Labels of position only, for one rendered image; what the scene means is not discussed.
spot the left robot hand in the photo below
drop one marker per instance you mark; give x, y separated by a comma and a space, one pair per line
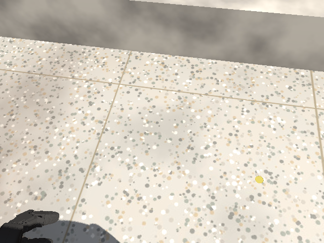
12, 231

